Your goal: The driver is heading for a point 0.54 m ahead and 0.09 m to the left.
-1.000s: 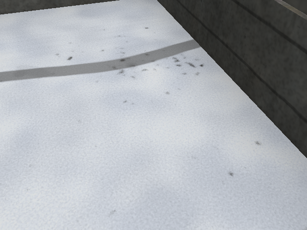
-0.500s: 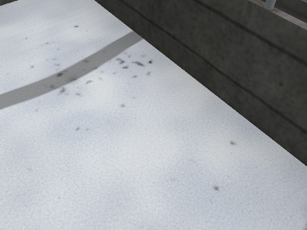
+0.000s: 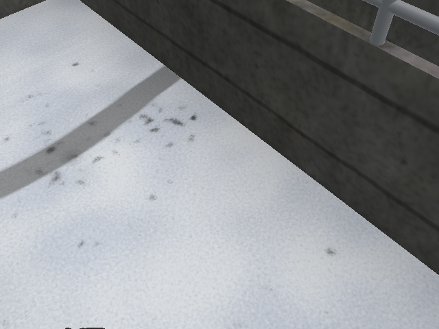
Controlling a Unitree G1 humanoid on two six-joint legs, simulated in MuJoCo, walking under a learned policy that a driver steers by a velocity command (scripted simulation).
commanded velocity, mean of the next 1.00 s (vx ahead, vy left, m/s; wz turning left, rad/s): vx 0.17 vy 0.00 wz -0.01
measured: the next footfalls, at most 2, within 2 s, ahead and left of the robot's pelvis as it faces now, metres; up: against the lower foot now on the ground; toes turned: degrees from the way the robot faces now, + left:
left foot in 0.30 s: +0.19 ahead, +0.15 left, +0.00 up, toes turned -1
left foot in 1.22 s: +0.48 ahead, +0.16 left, +0.00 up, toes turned +2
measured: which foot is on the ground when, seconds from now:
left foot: up 0.00-0.28, down 0.30-0.88, up 0.90-1.00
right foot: down 0.00-1.00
